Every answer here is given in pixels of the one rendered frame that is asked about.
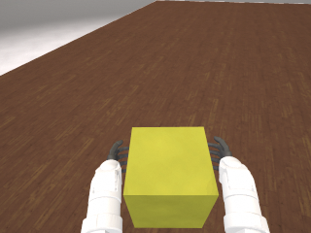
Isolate robot left forearm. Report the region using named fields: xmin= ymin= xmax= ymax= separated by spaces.
xmin=81 ymin=159 xmax=122 ymax=233

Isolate robot right forearm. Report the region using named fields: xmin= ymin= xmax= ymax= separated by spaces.
xmin=219 ymin=156 xmax=270 ymax=233

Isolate left robot hand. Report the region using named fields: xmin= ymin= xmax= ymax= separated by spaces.
xmin=106 ymin=140 xmax=129 ymax=173

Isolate carton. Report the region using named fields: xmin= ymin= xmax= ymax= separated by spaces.
xmin=123 ymin=126 xmax=219 ymax=228

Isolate right robot hand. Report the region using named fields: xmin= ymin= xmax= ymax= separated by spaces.
xmin=207 ymin=136 xmax=232 ymax=171

